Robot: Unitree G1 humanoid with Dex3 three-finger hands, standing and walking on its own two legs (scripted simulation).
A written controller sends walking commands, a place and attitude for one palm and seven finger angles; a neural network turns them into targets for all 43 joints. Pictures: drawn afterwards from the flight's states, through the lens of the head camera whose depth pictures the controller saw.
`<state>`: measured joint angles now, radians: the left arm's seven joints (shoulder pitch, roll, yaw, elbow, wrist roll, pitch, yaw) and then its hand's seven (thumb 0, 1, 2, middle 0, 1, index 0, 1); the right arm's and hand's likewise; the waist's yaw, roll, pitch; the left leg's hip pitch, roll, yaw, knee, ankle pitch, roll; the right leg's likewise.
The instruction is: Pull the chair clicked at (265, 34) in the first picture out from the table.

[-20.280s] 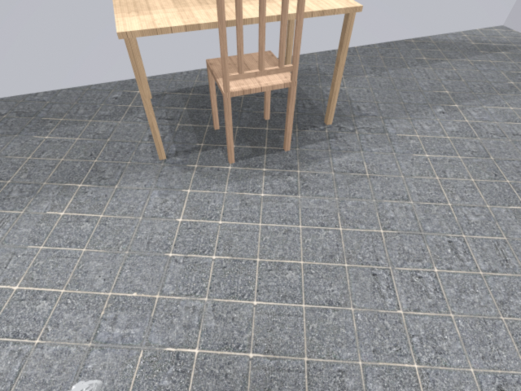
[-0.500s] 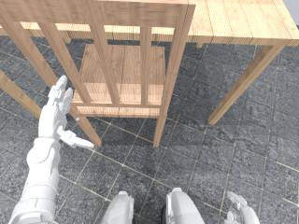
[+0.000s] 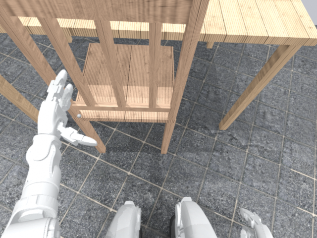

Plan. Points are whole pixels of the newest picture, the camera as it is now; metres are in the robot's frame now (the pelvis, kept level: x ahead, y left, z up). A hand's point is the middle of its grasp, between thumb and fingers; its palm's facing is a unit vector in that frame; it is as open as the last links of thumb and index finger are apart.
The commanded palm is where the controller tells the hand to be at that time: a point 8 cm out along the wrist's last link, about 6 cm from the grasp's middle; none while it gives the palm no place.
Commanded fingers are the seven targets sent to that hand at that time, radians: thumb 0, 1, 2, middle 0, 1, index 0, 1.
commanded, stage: push the fingers through the gap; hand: left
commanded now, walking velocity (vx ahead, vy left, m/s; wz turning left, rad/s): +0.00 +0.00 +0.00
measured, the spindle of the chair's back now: (114, 73) +0.52 +0.12 +0.04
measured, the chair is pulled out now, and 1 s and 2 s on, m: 0.00 0.00 0.00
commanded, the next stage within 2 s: hook a spindle and tug to test in 1.24 s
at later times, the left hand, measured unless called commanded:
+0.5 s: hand (83, 96) +0.46 +0.20 +0.02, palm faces +0.00 -1.00 -0.05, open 16.9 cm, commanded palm +0.43 +0.24 +0.02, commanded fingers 0.00 -0.50 0.30 -0.06 -0.08 -0.06 -0.08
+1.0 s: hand (86, 86) +0.49 +0.20 +0.02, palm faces +0.01 -1.00 -0.05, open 16.9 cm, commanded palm +0.47 +0.24 +0.02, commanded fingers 0.00 -0.50 0.30 -0.06 -0.08 -0.06 -0.08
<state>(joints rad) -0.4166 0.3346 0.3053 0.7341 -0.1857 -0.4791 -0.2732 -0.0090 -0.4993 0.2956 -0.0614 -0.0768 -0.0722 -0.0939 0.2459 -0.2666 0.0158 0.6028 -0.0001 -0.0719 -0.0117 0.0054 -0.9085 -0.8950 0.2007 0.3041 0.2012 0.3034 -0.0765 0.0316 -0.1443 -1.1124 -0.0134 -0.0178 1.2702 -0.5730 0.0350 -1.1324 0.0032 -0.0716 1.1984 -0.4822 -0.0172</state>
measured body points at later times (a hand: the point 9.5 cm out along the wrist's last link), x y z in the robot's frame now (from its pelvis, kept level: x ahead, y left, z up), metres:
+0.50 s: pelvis +0.00 +0.01 -0.01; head +0.14 +0.02 +0.42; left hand +0.45 +0.25 +0.03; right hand +0.06 -0.26 -0.12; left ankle +0.01 +0.09 -0.63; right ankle +0.04 -0.12 -0.63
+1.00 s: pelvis +0.00 +0.01 -0.01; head +0.16 +0.02 +0.41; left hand +0.48 +0.25 +0.02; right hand +0.04 -0.26 -0.12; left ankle +0.01 +0.09 -0.63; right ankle +0.04 -0.12 -0.63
